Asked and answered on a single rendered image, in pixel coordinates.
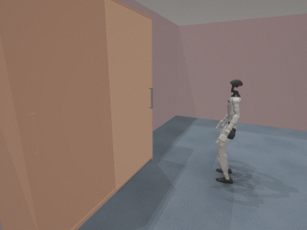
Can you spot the handle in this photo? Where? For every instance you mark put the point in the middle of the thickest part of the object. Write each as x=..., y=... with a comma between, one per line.
x=152, y=98
x=36, y=132

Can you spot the left robot hand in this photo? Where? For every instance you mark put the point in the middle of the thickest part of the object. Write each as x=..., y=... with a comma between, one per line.
x=222, y=138

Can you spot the robot right forearm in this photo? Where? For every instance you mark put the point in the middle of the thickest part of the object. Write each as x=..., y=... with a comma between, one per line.
x=225, y=119

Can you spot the robot torso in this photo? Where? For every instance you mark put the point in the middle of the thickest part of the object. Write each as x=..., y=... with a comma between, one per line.
x=230, y=111

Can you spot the wardrobe door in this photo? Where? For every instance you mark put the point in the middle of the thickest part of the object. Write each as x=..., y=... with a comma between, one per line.
x=130, y=72
x=57, y=51

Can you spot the robot left forearm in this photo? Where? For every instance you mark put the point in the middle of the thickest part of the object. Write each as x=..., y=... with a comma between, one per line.
x=232, y=123

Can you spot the robot left upper arm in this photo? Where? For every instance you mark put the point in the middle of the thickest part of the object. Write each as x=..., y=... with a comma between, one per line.
x=236, y=107

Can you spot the right robot hand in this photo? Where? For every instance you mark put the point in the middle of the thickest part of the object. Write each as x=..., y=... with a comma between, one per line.
x=222, y=123

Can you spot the robot head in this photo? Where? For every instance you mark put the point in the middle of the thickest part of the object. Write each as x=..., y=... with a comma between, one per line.
x=235, y=83

